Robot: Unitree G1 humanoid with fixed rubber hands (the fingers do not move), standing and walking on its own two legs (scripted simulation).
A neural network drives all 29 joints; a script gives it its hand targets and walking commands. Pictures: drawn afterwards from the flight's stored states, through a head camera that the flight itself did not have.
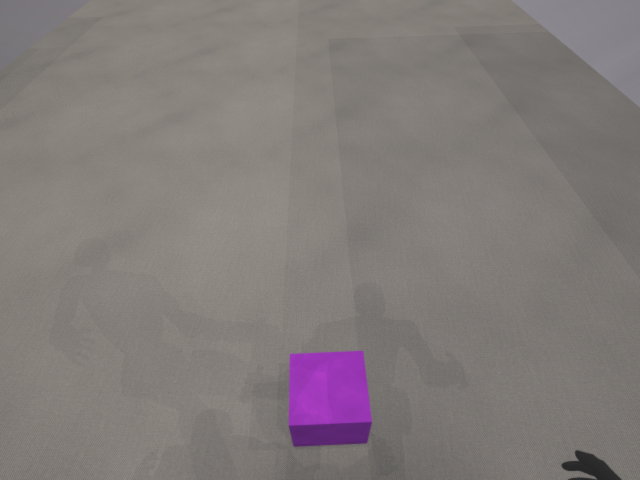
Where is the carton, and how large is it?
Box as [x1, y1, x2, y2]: [289, 351, 371, 446]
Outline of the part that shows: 362,351 290,354 289,428 294,446 366,442 371,423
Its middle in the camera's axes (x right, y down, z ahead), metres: +0.03 +0.47 +1.11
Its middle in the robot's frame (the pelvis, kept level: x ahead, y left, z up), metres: +0.48 +0.00 -0.65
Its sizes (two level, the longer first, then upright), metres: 0.211 0.194 0.184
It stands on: the floor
